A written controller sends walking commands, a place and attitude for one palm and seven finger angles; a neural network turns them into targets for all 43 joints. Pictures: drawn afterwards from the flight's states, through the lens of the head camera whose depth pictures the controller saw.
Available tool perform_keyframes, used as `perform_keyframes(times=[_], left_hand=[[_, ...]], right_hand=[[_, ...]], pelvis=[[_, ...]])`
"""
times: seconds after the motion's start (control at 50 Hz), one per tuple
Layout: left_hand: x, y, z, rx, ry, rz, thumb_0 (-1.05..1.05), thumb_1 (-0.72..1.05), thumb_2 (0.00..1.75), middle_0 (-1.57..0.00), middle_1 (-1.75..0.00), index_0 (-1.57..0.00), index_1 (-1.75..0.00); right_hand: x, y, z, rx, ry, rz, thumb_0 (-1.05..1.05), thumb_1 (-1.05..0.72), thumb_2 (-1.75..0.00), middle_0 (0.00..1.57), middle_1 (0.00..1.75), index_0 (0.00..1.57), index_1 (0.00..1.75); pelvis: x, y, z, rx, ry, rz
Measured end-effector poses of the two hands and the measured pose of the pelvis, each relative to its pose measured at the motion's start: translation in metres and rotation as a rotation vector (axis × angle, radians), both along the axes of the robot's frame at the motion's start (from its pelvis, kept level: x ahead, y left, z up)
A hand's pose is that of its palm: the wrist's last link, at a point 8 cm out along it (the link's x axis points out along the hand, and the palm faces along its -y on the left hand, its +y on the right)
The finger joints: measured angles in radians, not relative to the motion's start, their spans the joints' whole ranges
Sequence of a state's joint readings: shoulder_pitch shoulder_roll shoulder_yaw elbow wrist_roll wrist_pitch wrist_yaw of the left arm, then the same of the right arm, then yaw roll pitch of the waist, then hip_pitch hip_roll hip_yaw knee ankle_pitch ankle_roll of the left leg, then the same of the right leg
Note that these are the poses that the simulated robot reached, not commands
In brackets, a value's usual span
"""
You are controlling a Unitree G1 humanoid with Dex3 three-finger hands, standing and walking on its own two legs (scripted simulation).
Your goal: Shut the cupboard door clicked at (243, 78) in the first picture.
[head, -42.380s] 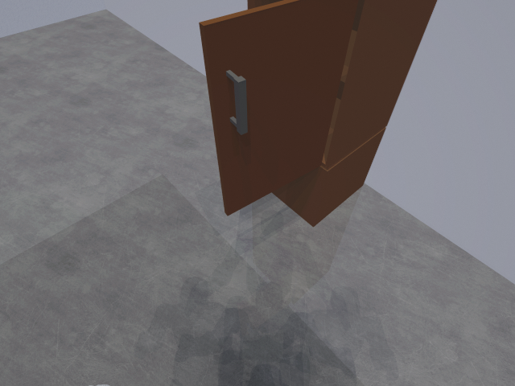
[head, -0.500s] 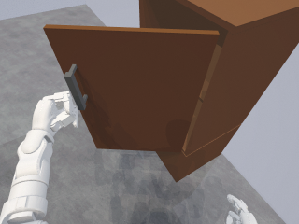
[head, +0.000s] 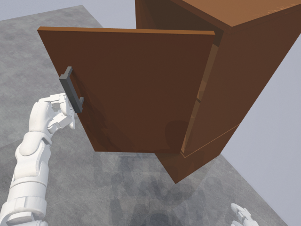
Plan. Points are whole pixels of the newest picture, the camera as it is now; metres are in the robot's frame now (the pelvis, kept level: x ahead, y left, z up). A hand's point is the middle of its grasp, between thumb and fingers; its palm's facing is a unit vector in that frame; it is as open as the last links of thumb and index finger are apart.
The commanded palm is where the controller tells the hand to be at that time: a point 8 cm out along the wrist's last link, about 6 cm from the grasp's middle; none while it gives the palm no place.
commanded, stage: push the door shut along its arc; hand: left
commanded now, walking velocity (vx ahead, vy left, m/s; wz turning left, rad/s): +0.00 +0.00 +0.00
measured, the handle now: (74, 90) +0.46 +0.24 +0.10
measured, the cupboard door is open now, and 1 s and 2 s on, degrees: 57 43 31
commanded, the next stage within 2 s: pull the fist back off the door in 1.96 s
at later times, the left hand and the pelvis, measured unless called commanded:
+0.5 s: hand (75, 103) +0.41 +0.22 +0.11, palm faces -0.06 -1.00 -0.01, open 3.1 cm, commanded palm +0.40 +0.27 +0.10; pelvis -0.01 -0.01 -0.01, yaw +1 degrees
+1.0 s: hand (86, 88) +0.47 +0.21 +0.10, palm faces -0.20 -0.98 +0.00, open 3.2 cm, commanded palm +0.47 +0.24 +0.10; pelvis -0.01 +0.01 -0.02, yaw +1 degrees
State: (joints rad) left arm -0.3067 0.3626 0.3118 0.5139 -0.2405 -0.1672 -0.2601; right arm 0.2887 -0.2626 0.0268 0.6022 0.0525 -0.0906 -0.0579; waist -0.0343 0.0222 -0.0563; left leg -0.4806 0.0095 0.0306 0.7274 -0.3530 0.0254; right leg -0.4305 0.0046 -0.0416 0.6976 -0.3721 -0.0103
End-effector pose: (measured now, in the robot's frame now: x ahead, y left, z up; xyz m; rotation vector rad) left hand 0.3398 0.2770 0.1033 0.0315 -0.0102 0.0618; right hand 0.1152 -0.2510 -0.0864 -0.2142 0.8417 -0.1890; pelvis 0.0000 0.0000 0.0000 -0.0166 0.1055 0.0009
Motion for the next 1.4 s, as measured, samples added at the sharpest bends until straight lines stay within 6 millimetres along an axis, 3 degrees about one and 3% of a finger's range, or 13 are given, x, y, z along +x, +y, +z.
perform_keyframes(times=[0.08,0.18,0.28,0.9,1.14,1.4], left_hand=[[0.000,0.001,0.005,-0.012,-0.015,-0.018,0.02,0.90,0.90,-1.30,-1.50,-1.30,-1.50],[0.002,0.003,-0.003,-0.028,0.035,-0.029,0.02,0.90,0.90,-1.30,-1.50,-1.30,-1.50],[0.015,-0.004,-0.002,-0.016,0.027,-0.065,0.02,0.90,0.90,-1.30,-1.50,-1.30,-1.50],[0.106,-0.005,0.000,-0.027,0.041,-0.226,-0.01,0.96,0.99,-1.30,-1.50,-1.29,-1.50],[0.141,-0.024,-0.003,-0.051,0.047,-0.287,0.01,0.94,0.94,-1.30,-1.50,-1.30,-1.50],[0.164,-0.032,-0.001,-0.036,0.062,-0.332,0.02,0.91,0.90,-1.30,-1.50,-1.30,-1.50]], right_hand=[[0.003,-0.002,-0.001,-0.002,-0.003,0.007,0.01,-0.90,-0.90,0.20,0.30,0.20,0.30],[0.003,-0.006,0.000,-0.009,-0.003,0.005,0.01,-0.90,-0.90,0.20,0.30,0.20,0.30],[-0.002,-0.011,-0.003,-0.030,0.018,0.004,0.01,-0.90,-0.90,0.20,0.30,0.20,0.30],[-0.094,-0.019,-0.025,-0.095,0.313,-0.109,0.01,-0.90,-0.90,0.20,0.30,0.20,0.30],[-0.114,-0.006,-0.029,-0.082,0.375,-0.146,0.01,-0.90,-0.90,0.20,0.30,0.20,0.30],[-0.121,-0.002,-0.033,-0.076,0.435,-0.164,0.01,-0.90,-0.90,0.20,0.30,0.21,0.30]], pelvis=[[-0.001,-0.002,0.000,-0.001,0.000,0.006],[-0.003,-0.004,-0.001,0.001,0.004,0.010],[-0.007,-0.006,-0.003,-0.003,0.010,0.018],[-0.013,0.007,-0.018,-0.028,0.142,0.020],[-0.008,0.016,-0.023,-0.036,0.188,0.009],[0.000,0.017,-0.026,-0.044,0.218,0.007]])
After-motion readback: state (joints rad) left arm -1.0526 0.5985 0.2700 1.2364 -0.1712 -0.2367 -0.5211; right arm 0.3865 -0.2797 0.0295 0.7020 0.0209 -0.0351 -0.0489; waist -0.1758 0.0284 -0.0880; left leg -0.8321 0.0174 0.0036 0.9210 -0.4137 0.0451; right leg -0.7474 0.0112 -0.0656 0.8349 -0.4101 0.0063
